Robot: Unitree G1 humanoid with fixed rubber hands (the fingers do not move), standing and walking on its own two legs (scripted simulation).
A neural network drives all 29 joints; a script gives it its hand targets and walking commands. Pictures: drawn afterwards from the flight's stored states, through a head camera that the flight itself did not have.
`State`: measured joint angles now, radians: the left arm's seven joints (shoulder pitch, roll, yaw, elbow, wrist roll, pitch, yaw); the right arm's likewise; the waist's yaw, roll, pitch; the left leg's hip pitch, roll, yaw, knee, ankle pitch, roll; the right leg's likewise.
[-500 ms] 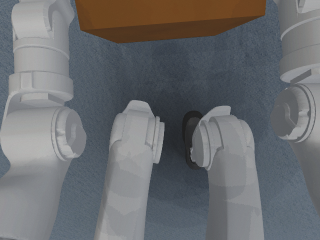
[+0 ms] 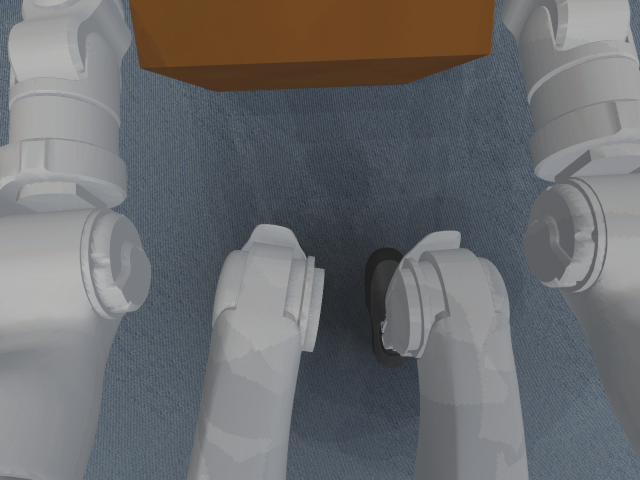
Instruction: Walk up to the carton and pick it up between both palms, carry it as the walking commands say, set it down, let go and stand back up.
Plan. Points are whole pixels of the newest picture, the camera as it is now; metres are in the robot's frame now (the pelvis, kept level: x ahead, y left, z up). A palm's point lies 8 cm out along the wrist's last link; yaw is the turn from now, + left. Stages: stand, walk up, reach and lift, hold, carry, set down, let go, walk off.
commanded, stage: set down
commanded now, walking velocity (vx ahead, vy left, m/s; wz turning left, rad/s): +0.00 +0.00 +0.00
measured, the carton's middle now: out of the picture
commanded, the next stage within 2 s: none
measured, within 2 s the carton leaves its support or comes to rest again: rests again in 0.46 s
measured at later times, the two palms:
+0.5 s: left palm out of the picture +0.55 +0.21 -0.17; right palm out of the picture +0.60 -0.15 -0.16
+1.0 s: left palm out of the picture +0.55 +0.22 -0.17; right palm out of the picture +0.59 -0.15 -0.17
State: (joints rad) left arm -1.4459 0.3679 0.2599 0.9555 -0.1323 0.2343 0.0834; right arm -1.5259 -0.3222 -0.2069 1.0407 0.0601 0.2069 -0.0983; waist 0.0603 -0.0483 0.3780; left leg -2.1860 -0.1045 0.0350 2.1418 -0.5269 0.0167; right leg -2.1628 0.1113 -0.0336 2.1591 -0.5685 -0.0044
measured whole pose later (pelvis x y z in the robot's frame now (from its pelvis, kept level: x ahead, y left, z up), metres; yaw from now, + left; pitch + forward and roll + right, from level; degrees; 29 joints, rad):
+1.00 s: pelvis +0.02 +0.00 -0.02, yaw -1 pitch +33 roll +1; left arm -1.39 0.29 0.38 0.92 -0.03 0.22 -0.01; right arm -1.49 -0.35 -0.27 1.05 0.01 0.19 -0.02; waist 0.07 -0.03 0.41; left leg -2.22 -0.05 0.07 2.24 -0.60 0.05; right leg -2.22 0.11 -0.03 2.25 -0.62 -0.01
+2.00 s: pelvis +0.00 +0.00 -0.01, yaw +0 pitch +29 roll +0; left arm -1.46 0.44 0.19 0.97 -0.25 0.14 0.09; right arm -1.57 -0.53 -0.07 1.10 0.23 0.14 -0.04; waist 0.08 -0.02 0.54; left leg -2.15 -0.04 0.06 2.20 -0.57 0.05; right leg -2.13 0.05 -0.06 2.23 -0.61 -0.05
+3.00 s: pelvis +0.07 +0.00 +0.25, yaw +1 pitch +41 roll +0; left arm -1.07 0.38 0.27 0.81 -0.17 0.23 -0.03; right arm -1.14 -0.44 -0.20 0.92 0.10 0.24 0.06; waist 0.07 -0.02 0.00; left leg -1.52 -0.07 0.00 1.21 -0.40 0.05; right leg -1.50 0.06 0.01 1.23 -0.42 -0.02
